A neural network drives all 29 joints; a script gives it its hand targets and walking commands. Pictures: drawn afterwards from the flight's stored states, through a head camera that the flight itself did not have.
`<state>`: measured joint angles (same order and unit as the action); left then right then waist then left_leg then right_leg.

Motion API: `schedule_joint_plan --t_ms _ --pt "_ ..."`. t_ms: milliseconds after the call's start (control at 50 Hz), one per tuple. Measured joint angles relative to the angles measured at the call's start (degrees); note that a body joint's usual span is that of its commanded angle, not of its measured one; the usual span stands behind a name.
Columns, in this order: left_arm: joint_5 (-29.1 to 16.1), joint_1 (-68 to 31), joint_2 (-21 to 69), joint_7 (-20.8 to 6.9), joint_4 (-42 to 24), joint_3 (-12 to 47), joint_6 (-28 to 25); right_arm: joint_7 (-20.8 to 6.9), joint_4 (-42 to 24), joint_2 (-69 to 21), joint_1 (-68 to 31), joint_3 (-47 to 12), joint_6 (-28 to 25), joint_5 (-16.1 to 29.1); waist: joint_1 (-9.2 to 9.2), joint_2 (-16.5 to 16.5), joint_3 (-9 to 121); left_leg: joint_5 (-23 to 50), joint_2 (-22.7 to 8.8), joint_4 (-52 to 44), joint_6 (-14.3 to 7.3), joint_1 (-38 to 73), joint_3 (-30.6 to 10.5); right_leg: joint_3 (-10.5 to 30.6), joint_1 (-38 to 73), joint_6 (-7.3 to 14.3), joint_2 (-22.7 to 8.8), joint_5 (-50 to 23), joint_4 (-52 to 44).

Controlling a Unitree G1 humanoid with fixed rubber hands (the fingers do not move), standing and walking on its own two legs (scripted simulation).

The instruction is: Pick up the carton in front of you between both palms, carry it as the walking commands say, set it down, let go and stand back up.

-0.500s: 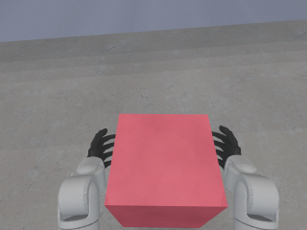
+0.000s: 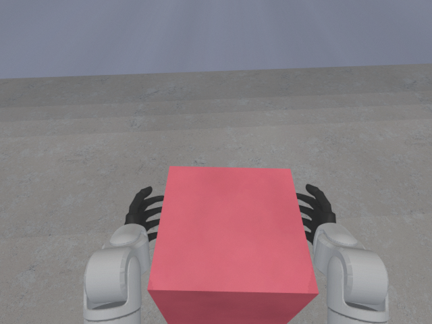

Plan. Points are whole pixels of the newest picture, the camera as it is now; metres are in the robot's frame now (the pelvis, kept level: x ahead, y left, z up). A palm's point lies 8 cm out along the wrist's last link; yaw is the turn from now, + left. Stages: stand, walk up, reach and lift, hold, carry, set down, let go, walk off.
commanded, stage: carry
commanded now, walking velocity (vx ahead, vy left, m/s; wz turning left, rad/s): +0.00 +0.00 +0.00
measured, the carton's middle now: (227, 252) +0.25 +0.00 +0.02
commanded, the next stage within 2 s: hold in 1.10 s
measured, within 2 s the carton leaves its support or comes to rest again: neither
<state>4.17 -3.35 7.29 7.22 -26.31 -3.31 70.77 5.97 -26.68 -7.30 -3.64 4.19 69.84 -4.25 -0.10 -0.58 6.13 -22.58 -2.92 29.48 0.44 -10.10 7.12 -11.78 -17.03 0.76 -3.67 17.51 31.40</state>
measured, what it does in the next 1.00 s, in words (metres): shifts its weight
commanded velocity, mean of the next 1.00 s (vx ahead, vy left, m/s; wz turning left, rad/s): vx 0.00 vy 0.00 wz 0.00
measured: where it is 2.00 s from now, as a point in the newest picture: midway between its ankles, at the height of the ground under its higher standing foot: outside the picture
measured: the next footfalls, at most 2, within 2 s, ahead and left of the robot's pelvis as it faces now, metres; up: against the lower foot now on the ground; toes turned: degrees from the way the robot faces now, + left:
none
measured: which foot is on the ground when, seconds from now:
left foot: down 0.00-1.00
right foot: down 0.00-1.00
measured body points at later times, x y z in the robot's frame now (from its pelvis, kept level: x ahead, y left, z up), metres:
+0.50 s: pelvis -0.03 +0.00 +0.00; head -0.05 +0.00 +0.45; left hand +0.24 +0.15 +0.06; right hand +0.24 -0.15 +0.06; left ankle -0.08 +0.11 -0.73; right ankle -0.01 -0.10 -0.73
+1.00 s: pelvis -0.05 +0.00 +0.00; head -0.06 +0.00 +0.45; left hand +0.25 +0.15 +0.03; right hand +0.25 -0.15 +0.03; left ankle -0.08 +0.11 -0.73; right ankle -0.01 -0.10 -0.73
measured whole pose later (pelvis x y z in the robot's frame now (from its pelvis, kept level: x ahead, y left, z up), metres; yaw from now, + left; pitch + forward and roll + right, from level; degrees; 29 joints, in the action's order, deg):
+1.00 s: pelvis -0.05 +0.00 +0.00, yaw +0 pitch +2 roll +0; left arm 12.4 -11.3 8.0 1.9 8.0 -8.9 40.7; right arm 0.9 7.6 -8.0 -11.8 9.8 39.9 -12.8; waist -0.1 -0.4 3.2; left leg -18.0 -2.3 29.3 -0.5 -13.1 7.5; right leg -11.5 -19.0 1.6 -4.0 11.5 28.8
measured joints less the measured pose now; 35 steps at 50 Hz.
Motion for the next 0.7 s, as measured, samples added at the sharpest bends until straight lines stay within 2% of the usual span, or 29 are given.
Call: schedule_joint_plan --t_ms 160,300,500,700 --pt "0.1 0.6 0.0 0.0 0.7 0.1 -0.1 -0.1 0.8 0.0 0.5 -0.1 -0.1 -0.1 -0.02 -0.1 0.4 0.1 0.2 0.0 -0.3 0.4 0.0 0.1 0.4 -0.1 -0.2 -0.3 0.0" --pt "2.0 -0.3 0.0 -1.0 6.7 -0.2 -2.3 -1.2 6.9 0.0 -0.5 0.3 -2.3 -2.1 0.00 0.0 0.7 1.3 0.3 -0.7 -0.4 0.7 0.1 0.0 0.9 0.0 -0.2 -1.6 -1.2" --pt "4.2 -2.7 0.1 -3.4 16.1 -1.3 -9.8 -3.5 16.3 -0.1 -2.7 1.5 -10.0 -4.6 -0.03 0.2 -0.4 3.2 0.5 -1.5 -0.7 -0.3 0.2 0.1 0.3 0.4 -0.2 -4.1 -2.8" --pt "7.2 -4.7 0.2 -4.9 27.7 -2.9 -20.1 -4.6 27.8 -0.3 -4.8 3.0 -20.0 -7.5 0.04 0.2 -1.0 4.1 0.6 -1.2 -0.8 -1.4 0.4 0.2 -0.6 0.6 -0.2 -5.3 -3.1"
